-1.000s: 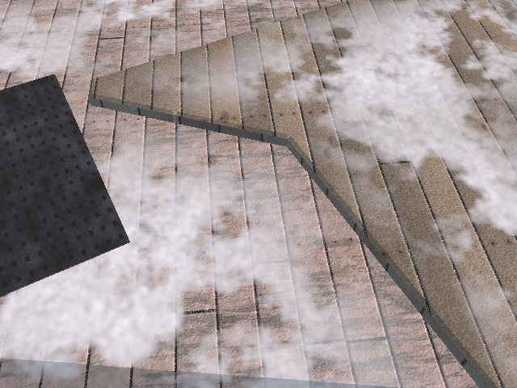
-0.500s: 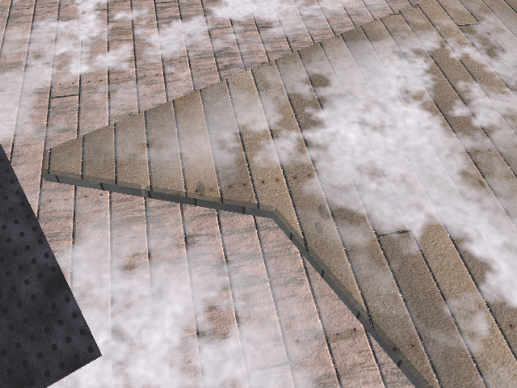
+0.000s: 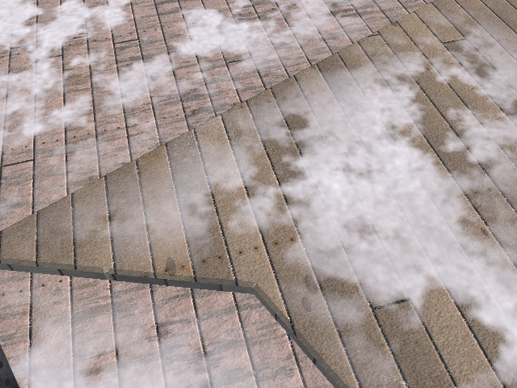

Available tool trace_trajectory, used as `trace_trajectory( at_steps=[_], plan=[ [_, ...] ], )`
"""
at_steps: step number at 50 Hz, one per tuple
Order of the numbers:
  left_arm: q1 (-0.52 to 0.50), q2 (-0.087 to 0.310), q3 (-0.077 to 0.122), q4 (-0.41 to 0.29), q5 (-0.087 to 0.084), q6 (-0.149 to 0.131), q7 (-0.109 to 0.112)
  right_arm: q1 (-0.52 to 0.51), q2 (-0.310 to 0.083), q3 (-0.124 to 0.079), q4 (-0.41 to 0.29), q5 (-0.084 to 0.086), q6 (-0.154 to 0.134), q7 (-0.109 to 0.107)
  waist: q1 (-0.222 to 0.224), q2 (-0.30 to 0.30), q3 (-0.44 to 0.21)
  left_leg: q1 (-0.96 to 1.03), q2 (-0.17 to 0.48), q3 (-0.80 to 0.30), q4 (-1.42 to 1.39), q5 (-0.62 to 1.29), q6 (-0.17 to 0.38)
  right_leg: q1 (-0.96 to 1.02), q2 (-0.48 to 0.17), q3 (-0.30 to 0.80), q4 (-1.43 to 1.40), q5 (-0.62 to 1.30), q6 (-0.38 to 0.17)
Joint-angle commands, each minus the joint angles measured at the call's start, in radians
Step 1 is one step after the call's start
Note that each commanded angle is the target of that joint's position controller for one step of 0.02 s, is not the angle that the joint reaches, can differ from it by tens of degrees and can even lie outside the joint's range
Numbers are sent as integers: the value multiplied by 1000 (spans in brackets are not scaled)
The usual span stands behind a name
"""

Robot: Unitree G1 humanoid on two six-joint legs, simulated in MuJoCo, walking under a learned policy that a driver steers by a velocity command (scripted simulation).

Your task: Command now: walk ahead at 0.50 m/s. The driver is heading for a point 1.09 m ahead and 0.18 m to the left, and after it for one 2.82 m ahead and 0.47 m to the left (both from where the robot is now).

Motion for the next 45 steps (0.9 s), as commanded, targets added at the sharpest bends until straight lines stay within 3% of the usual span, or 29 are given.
trace_trajectory(
  at_steps=[1,2,3,4,6,11,14,18,21,22,23,24,25,26,27,28,29,30,33,39,42,45],
  plan=[
    [159,106,35,24,-17,-2,2,-27,-93,-23,-77,-8,-13,8,58,-74,-45,-382,94,-56,161,90,16,320,-297,394,-343,-51,-142],
    [148,83,27,36,-22,-8,5,-13,-83,-22,-70,-24,1,13,28,-79,-18,-334,110,-51,123,119,4,249,-252,322,-371,-1,-110],
    [159,89,27,46,-20,-15,6,9,-65,-18,-61,-32,13,20,16,-101,-29,-295,110,-40,113,133,-8,219,-248,293,-383,61,-115],
    [187,87,28,61,-20,-25,5,2,-63,-18,-61,-34,20,23,12,-77,-27,-300,112,-32,111,146,-15,226,-236,266,-384,159,-119],
    [214,113,36,84,-28,-34,6,-52,-62,-19,-78,-34,29,30,8,-70,-16,-353,129,-17,67,201,-35,233,-226,226,-421,155,-134],
    [307,106,31,133,-28,-29,6,-254,-52,-12,-143,-24,30,32,49,-64,29,-449,138,20,-150,356,-63,298,-194,154,-437,250,-122],
    [356,112,30,157,-24,-29,9,-352,-39,-1,-173,-20,27,31,78,-72,39,-425,113,48,-286,415,-55,346,-195,128,-426,315,-112],
    [398,119,31,188,-14,-22,19,-424,-53,-1,-206,-18,18,26,90,-80,52,-413,87,55,-392,376,-18,460,-237,127,-376,424,-104],
    [361,137,36,194,-8,-18,27,-347,-73,-12,-190,-21,5,16,39,-89,14,-270,33,80,-454,264,31,501,-248,106,-239,706,-79],
    [347,142,37,196,-7,-14,26,-235,-86,-21,-153,-24,-3,9,-9,-82,-46,-137,-2,96,-497,259,52,496,-227,88,-102,805,-66],
    [335,132,32,191,-14,-11,25,-62,-112,-35,-94,-36,-15,-1,-78,-49,-143,95,7,83,-541,310,80,403,-181,52,100,738,-46],
    [359,73,13,154,-38,-14,20,93,-205,-59,-66,-63,-22,-13,-108,72,-275,396,246,-198,-550,269,147,132,-106,5,418,379,-14],
    [448,41,15,159,-57,-15,15,114,-268,-81,-53,-40,-7,-5,-65,277,-386,556,451,-638,-681,282,269,-137,80,20,747,-338,13],
    [374,122,37,160,-27,-9,20,10,-223,-73,-74,-11,2,3,-39,97,-275,452,406,-569,-701,221,245,-223,9,143,822,-308,-5],
    [296,100,34,136,-23,-13,14,-79,-157,-55,-86,-6,1,5,-16,43,-146,311,373,-444,-728,200,226,-253,-29,137,816,-233,-7],
    [265,75,30,130,-24,-15,9,-122,-102,-39,-85,-10,-4,6,13,4,-70,190,327,-350,-777,230,189,-228,-70,133,747,-174,-10],
    [252,61,31,125,-11,-4,3,-137,-70,-28,-72,-9,-11,4,43,11,-30,111,277,-275,-808,258,149,-190,-95,133,692,-141,-6],
    [288,42,27,136,0,11,-2,-136,-63,-24,-60,-8,-17,1,64,56,-28,61,263,-234,-826,298,145,-139,-101,124,668,-127,5],
    [264,28,27,130,4,32,-13,-71,-75,-25,-21,-4,-39,1,76,41,-26,47,233,-160,-853,406,160,-160,-106,94,654,-88,29],
    [29,24,21,37,14,48,-12,58,-77,-21,28,-9,-31,-6,41,10,36,163,242,-147,-896,321,178,-477,-167,71,673,-36,60],
    [-81,8,5,-15,7,46,-15,97,-71,-15,32,-12,-28,-12,15,16,61,184,226,-96,-908,434,165,-479,-156,19,530,-53,65],
    [-133,-15,-9,-40,-2,45,-18,163,-79,-15,52,-16,-24,-13,-10,57,52,243,235,-49,-867,687,162,-409,-105,-52,438,-114,39]
  ],
)
Velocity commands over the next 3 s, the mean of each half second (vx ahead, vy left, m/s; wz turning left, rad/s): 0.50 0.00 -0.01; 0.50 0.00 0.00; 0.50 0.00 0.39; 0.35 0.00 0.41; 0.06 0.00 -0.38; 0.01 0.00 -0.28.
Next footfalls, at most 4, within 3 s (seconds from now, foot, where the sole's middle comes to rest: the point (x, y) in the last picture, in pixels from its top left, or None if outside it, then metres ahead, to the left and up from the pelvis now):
0.46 left None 0.41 0.11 -0.77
1.00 right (298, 292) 0.70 -0.08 -0.72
1.58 left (215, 222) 0.94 0.15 -0.72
2.08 right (225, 158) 1.20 0.12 -0.72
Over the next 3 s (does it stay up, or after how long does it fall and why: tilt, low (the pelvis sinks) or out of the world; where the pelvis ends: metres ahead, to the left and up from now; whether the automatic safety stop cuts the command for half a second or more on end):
stays up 1.06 0.17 0.06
